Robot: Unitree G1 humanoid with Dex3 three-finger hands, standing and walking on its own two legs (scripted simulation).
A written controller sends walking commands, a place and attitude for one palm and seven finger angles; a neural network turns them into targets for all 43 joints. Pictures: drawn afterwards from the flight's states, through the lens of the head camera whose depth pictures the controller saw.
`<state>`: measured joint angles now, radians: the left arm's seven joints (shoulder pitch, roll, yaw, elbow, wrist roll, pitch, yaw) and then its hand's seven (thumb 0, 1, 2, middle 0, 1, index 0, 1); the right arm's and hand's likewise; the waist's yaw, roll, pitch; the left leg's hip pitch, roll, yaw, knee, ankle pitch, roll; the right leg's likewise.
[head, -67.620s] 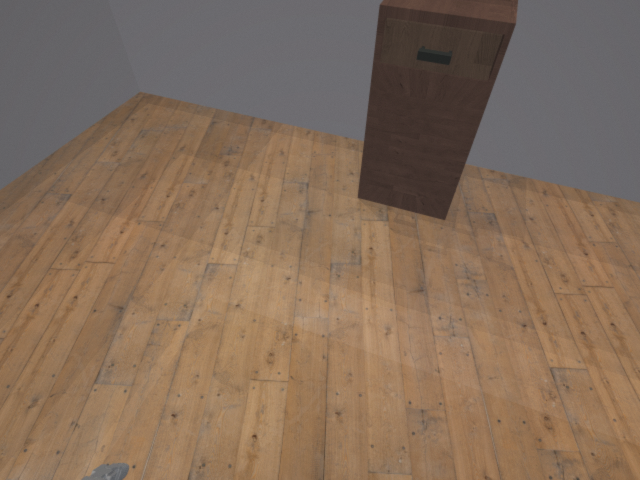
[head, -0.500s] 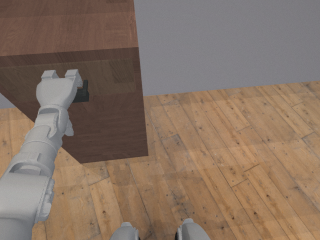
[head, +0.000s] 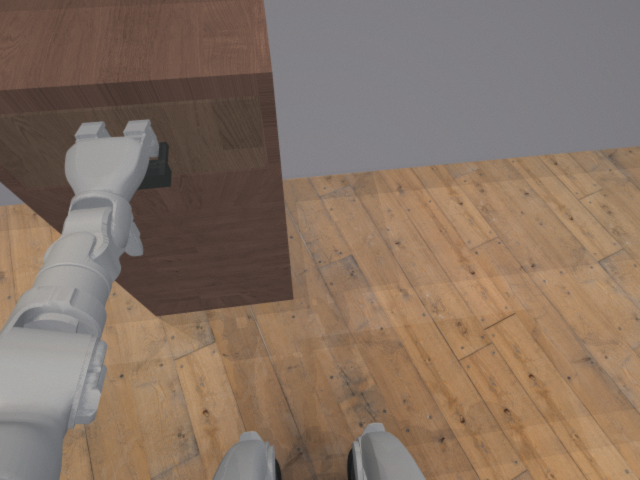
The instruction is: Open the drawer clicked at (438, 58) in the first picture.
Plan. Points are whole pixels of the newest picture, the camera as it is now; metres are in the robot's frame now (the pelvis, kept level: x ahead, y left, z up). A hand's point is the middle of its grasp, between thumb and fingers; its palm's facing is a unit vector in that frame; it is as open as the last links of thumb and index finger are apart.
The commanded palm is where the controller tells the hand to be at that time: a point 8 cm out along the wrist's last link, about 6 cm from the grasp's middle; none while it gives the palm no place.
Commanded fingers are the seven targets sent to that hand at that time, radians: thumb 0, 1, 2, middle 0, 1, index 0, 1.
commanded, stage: lift the hand off the handle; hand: left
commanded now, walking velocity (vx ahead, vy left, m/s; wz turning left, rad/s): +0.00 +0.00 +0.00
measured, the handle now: (130, 163) +0.53 +0.24 +0.02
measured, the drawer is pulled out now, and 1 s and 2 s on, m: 0.00 0.00 0.00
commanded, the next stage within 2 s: draw the hand back to the body in 1.52 s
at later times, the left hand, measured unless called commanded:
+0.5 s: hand (126, 189) +0.49 +0.24 +0.02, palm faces -0.08 -0.01 -1.00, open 13.7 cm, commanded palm +0.48 +0.23 +0.09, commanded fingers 0.00 -0.50 0.30 -0.30 -1.20 -0.30 -1.20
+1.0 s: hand (101, 154) +0.49 +0.24 +0.09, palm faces -0.01 -0.02 -1.00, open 13.2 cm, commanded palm +0.48 +0.24 +0.16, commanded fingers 0.00 -0.50 0.30 -0.30 -1.20 -0.30 -1.20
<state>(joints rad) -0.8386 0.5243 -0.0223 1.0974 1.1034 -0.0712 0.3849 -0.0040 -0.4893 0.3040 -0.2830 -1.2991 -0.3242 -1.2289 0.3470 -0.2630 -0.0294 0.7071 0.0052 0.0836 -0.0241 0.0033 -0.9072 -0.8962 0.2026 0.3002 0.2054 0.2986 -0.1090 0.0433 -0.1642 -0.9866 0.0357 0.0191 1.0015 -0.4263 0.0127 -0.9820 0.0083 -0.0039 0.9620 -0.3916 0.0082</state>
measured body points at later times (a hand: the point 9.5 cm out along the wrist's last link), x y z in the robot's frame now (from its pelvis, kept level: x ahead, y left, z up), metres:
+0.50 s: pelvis -0.01 +0.00 +0.01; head +0.12 +0.00 +0.44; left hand +0.49 +0.24 +0.08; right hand +0.00 -0.27 -0.12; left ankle +0.02 +0.11 -0.67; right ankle +0.03 -0.13 -0.67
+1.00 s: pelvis +0.05 +0.00 +0.04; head +0.12 -0.01 +0.49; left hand +0.49 +0.24 +0.14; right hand +0.11 -0.27 -0.09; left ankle +0.02 +0.11 -0.67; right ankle +0.03 -0.13 -0.67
